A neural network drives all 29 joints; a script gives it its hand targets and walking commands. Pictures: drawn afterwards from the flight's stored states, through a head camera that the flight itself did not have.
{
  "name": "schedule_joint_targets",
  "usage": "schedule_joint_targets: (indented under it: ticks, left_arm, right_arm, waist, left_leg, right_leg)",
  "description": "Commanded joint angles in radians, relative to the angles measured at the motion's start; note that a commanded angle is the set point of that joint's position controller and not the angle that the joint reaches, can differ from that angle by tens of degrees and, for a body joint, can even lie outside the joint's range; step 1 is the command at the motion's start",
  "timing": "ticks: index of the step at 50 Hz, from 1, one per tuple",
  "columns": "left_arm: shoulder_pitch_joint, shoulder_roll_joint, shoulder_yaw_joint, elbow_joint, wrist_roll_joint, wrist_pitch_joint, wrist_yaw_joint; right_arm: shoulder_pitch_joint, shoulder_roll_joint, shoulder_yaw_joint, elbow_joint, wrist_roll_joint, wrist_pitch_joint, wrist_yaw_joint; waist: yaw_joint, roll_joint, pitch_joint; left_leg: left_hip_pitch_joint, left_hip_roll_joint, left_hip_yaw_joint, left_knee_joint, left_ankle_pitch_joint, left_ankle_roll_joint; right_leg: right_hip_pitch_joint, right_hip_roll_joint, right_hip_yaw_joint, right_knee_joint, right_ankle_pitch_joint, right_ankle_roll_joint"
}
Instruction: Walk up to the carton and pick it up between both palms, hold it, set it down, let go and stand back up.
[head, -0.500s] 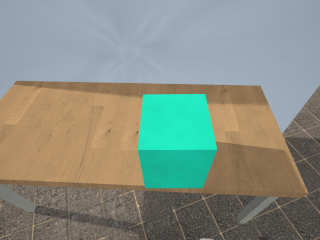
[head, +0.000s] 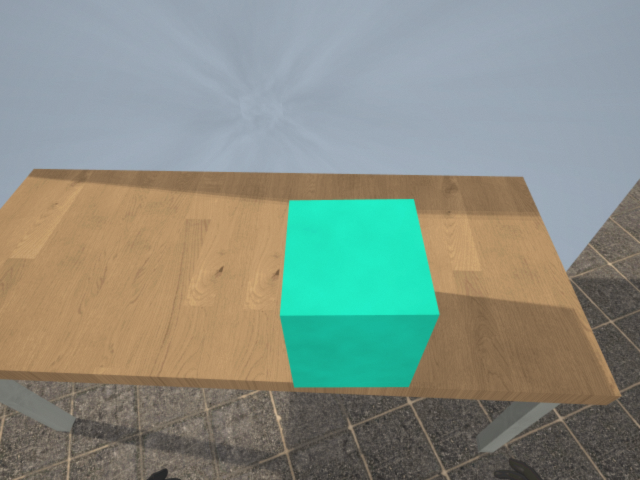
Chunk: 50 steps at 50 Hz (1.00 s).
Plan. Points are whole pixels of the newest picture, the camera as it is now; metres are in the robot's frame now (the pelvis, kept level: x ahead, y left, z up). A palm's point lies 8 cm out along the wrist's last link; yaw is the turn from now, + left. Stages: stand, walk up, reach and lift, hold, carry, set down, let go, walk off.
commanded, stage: walk up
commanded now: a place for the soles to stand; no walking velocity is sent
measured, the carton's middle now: (351, 297) +0.40 -0.03 -0.08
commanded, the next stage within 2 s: reach and lift in 1.08 s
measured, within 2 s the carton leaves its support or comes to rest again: neither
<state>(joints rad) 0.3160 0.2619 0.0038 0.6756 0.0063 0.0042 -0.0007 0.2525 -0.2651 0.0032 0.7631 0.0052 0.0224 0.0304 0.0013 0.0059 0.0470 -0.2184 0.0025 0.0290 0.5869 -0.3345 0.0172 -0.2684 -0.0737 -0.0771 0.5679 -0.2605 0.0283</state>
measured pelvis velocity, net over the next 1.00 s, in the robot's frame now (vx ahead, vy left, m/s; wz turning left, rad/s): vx -0.02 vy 0.00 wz -0.02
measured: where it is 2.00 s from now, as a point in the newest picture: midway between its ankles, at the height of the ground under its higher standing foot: outside the picture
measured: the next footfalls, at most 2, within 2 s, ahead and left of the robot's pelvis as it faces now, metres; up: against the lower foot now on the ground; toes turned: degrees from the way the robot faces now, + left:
none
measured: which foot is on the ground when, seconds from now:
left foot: down 0.00-1.00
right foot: down 0.00-1.00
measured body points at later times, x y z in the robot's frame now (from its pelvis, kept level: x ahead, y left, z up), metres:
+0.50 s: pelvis -0.02 +0.01 +0.00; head +0.00 +0.00 +0.44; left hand +0.08 +0.28 -0.11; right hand +0.10 -0.26 -0.12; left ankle -0.01 +0.11 -0.73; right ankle +0.03 -0.14 -0.73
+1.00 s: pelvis -0.02 +0.00 +0.00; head -0.01 +0.00 +0.45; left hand +0.07 +0.27 -0.11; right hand +0.07 -0.26 -0.13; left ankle -0.01 +0.11 -0.73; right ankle +0.03 -0.14 -0.73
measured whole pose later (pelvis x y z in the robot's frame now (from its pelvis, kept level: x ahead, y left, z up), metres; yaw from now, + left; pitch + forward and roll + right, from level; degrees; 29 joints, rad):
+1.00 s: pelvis -0.02 +0.00 +0.00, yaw -1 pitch -2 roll +0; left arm 0.33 0.27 0.03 0.68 0.01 0.00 0.01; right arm 0.26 -0.28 -0.02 0.74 0.00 0.04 0.05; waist 0.00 0.01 0.06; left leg -0.27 0.00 0.06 0.61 -0.31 0.02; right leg -0.33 -0.08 -0.05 0.60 -0.23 0.03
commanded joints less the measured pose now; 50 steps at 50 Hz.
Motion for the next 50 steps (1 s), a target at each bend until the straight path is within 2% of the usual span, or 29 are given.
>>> schedule_joint_targets:
  ticks: [1,3,5,6,7,9,11,12,13,16,19,23,26,28,29,30,33,35,38,41,43,45,47,50]
  left_arm:
    - [0.022,0.157,0.05,-0.085,0.001,-0.024,0.008]
    - [0.023,0.156,0.049,-0.082,0.002,-0.024,0.009]
    - [0.021,0.156,0.055,-0.069,0.001,-0.024,0.01]
    - [0.023,0.152,0.054,-0.067,0.002,-0.026,0.011]
    - [0.029,0.149,0.053,-0.062,0.005,-0.027,0.011]
    - [0.019,0.185,0.067,-0.066,0.001,-0.03,0.02]
    - [0.031,0.188,0.069,-0.068,0.0,-0.032,0.022]
    - [0.023,0.188,0.072,-0.069,0.002,-0.029,0.024]
    - [0.023,0.193,0.075,-0.069,0.002,-0.025,0.025]
    - [0.022,0.18,0.075,-0.071,0.001,-0.016,0.027]
    - [0.018,0.175,0.077,-0.073,-0.001,-0.013,0.026]
    - [0.009,0.191,0.08,-0.081,0.001,-0.016,0.024]
    - [0.014,0.189,0.081,-0.081,0.001,-0.019,0.022]
    - [0.009,0.196,0.083,-0.084,0.003,-0.022,0.02]
    - [0.018,0.192,0.083,-0.084,0.001,-0.023,0.019]
    - [0.017,0.185,0.082,-0.084,0.002,-0.023,0.018]
    - [0.012,0.188,0.085,-0.09,0.003,-0.023,0.018]
    - [0.031,0.182,0.083,-0.084,0.005,-0.026,0.019]
    - [0.03,0.189,0.084,-0.089,0.006,-0.031,0.018]
    - [0.024,0.192,0.086,-0.094,0.005,-0.031,0.017]
    - [0.023,0.186,0.083,-0.092,0.004,-0.032,0.015]
    - [0.018,0.189,0.084,-0.094,0.004,-0.031,0.016]
    - [0.02,0.184,0.081,-0.096,0.003,-0.029,0.016]
    - [0.04,0.182,0.081,-0.09,0.004,-0.029,0.016]
  right_arm:
    - [-0.009,-0.156,-0.049,-0.089,0.002,-0.024,-0.006]
    - [-0.008,-0.156,-0.049,-0.087,0.002,-0.024,-0.006]
    - [-0.004,-0.15,-0.052,-0.083,0.003,-0.026,-0.006]
    - [-0.003,-0.145,-0.049,-0.086,0.001,-0.028,-0.006]
    - [-0.01,-0.148,-0.052,-0.088,0.001,-0.029,-0.005]
    - [-0.027,-0.182,-0.067,-0.102,-0.01,-0.019,-0.004]
    - [-0.007,-0.181,-0.07,-0.102,-0.013,-0.014,-0.001]
    - [-0.005,-0.182,-0.073,-0.101,-0.008,-0.012,0.0]
    - [-0.01,-0.178,-0.073,-0.105,-0.009,-0.008,0.001]
    - [-0.021,-0.178,-0.074,-0.115,-0.005,-0.002,0.003]
    - [-0.045,-0.184,-0.072,-0.128,-0.007,0.005,0.004]
    - [-0.036,-0.182,-0.074,-0.127,-0.009,0.004,0.007]
    - [-0.042,-0.188,-0.077,-0.128,-0.007,0.002,0.009]
    - [-0.035,-0.179,-0.072,-0.128,-0.01,0.0,0.009]
    - [-0.041,-0.189,-0.076,-0.131,-0.011,-0.001,0.009]
    - [-0.047,-0.187,-0.076,-0.132,-0.007,-0.002,0.011]
    - [-0.04,-0.182,-0.076,-0.126,-0.007,-0.004,0.012]
    - [-0.036,-0.186,-0.076,-0.127,-0.009,-0.005,0.011]
    - [-0.038,-0.171,-0.076,-0.126,-0.013,-0.007,0.013]
    - [-0.02,-0.173,-0.074,-0.122,-0.011,-0.008,0.014]
    - [-0.024,-0.169,-0.073,-0.124,-0.011,-0.01,0.012]
    - [-0.006,-0.168,-0.073,-0.12,-0.01,-0.012,0.011]
    - [-0.007,-0.176,-0.073,-0.116,-0.008,-0.011,0.009]
    - [-0.017,-0.173,-0.075,-0.12,-0.01,-0.01,0.008]
  waist:
    - [0.002,0.003,-0.035]
    - [0.002,0.006,-0.033]
    - [0.002,0.013,-0.022]
    - [0.003,0.006,-0.023]
    - [0.004,0.023,-0.022]
    - [-0.005,0.009,-0.016]
    - [-0.008,0.008,-0.077]
    - [-0.011,0.018,-0.079]
    - [-0.01,0.002,-0.077]
    - [-0.009,0.018,-0.079]
    - [-0.002,0.002,-0.029]
    - [-0.008,-0.024,-0.023]
    - [-0.005,0.006,-0.025]
    - [-0.009,-0.026,-0.031]
    - [-0.006,-0.024,-0.024]
    - [-0.003,0.002,-0.015]
    - [-0.007,-0.011,-0.005]
    - [-0.004,0.017,-0.015]
    - [-0.007,-0.013,-0.014]
    - [-0.011,-0.013,-0.028]
    - [-0.007,-0.033,-0.025]
    - [-0.013,-0.036,-0.029]
    - [-0.009,-0.004,-0.02]
    - [-0.002,-0.012,-0.015]
  left_leg:
    - [-0.061,0.098,-0.119,-0.166,0.169,0.045]
    - [-0.062,0.098,-0.118,-0.172,0.164,0.045]
    - [-0.085,0.102,-0.134,-0.198,0.107,0.047]
    - [-0.086,0.101,-0.131,-0.198,0.119,0.047]
    - [-0.084,0.1,-0.128,-0.199,0.13,0.046]
    - [-0.045,0.097,-0.114,-0.132,0.323,0.049]
    - [-0.007,0.095,-0.104,-0.101,0.358,0.05]
    - [-0.014,0.094,-0.101,-0.099,0.332,0.052]
    - [-0.016,0.09,-0.101,-0.101,0.313,0.053]
    - [-0.045,0.097,-0.117,-0.117,0.25,0.066]
    - [-0.086,0.103,-0.127,-0.133,0.16,0.072]
    - [-0.082,0.09,-0.123,-0.133,0.127,0.06]
    - [-0.097,0.093,-0.135,-0.15,0.043,0.065]
    - [-0.085,0.09,-0.136,-0.148,0.065,0.06]
    - [-0.079,0.09,-0.135,-0.147,0.07,0.059]
    - [-0.094,0.092,-0.137,-0.157,0.044,0.06]
    - [-0.111,0.096,-0.147,-0.174,0.001,0.063]
    - [-0.115,0.101,-0.154,-0.191,-0.036,0.062]
    - [-0.092,0.083,-0.124,-0.16,0.017,0.055]
    - [-0.093,0.087,-0.13,-0.159,-0.02,0.058]
    - [-0.082,0.087,-0.118,-0.14,0.027,0.052]
    - [-0.075,0.088,-0.126,-0.143,0.04,0.051]
    - [-0.088,0.095,-0.131,-0.157,0.029,0.054]
    - [-0.097,0.099,-0.125,-0.159,0.029,0.058]
  right_leg:
    - [0.06,-0.056,0.074,-0.093,0.114,-0.066]
    - [0.063,-0.055,0.073,-0.094,0.113,-0.065]
    - [0.058,-0.047,0.068,-0.101,0.044,-0.061]
    - [0.069,-0.05,0.073,-0.103,0.055,-0.061]
    - [0.066,-0.051,0.077,-0.105,0.064,-0.061]
    - [0.035,-0.069,0.076,-0.07,0.219,-0.072]
    - [0.057,-0.078,0.08,-0.055,0.261,-0.085]
    - [0.064,-0.078,0.079,-0.049,0.255,-0.087]
    - [0.055,-0.078,0.082,-0.043,0.243,-0.091]
    - [0.055,-0.061,0.069,-0.027,0.169,-0.08]
    - [0.018,-0.06,0.083,-0.041,0.089,-0.078]
    - [-0.009,-0.068,0.104,-0.065,0.062,-0.082]
    - [-0.016,-0.064,0.112,-0.08,-0.029,-0.079]
    - [-0.021,-0.065,0.118,-0.086,-0.028,-0.082]
    - [-0.038,-0.063,0.119,-0.091,-0.027,-0.081]
    - [-0.038,-0.057,0.113,-0.09,-0.045,-0.074]
    - [-0.038,-0.047,0.105,-0.09,-0.081,-0.07]
    - [-0.025,-0.045,0.108,-0.085,-0.086,-0.071]
    - [-0.043,-0.065,0.134,-0.111,-0.069,-0.077]
    - [-0.041,-0.062,0.141,-0.114,-0.099,-0.079]
    - [-0.045,-0.069,0.149,-0.121,-0.051,-0.081]
    - [-0.048,-0.069,0.153,-0.115,-0.056,-0.084]
    - [-0.043,-0.058,0.146,-0.099,-0.054,-0.077]
    - [-0.04,-0.049,0.139,-0.09,-0.032,-0.074]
